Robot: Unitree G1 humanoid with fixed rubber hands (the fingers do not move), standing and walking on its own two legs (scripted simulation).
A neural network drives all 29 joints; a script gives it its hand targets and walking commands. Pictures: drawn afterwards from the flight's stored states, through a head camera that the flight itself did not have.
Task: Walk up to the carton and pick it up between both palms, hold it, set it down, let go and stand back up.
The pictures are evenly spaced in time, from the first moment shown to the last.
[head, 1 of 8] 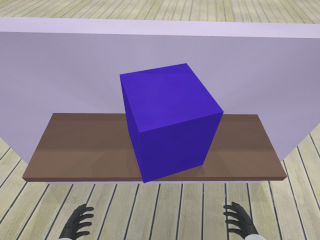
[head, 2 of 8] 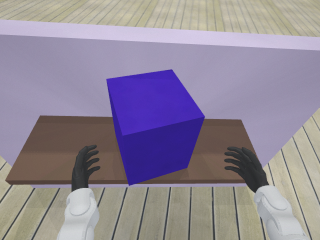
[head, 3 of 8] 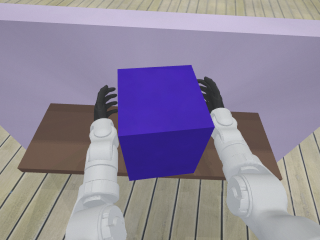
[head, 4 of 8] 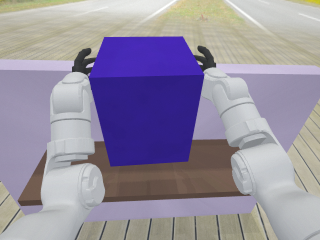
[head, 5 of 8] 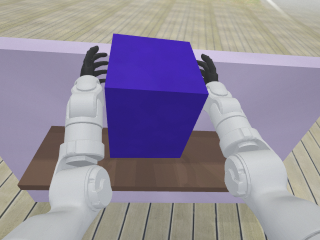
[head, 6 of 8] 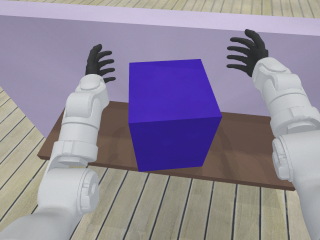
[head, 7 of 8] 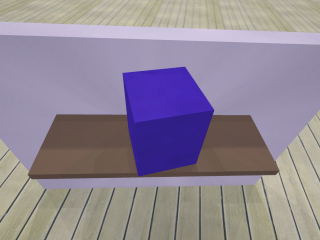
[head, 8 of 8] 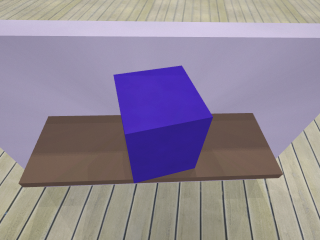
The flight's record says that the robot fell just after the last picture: no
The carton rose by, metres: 0.22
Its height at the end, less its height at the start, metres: +0.00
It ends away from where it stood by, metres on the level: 0.01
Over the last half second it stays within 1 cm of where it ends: yes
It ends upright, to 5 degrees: yes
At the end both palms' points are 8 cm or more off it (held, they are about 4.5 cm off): yes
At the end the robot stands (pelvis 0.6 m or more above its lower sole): yes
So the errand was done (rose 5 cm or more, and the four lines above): yes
